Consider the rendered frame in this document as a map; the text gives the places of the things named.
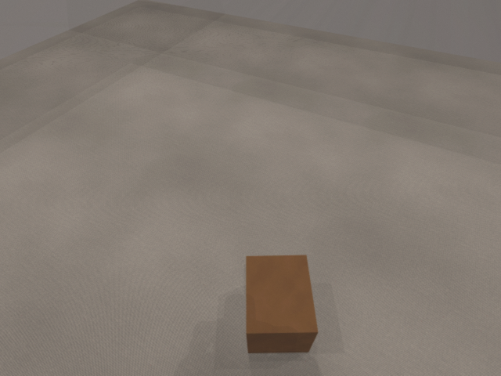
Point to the carton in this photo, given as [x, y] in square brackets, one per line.
[280, 312]

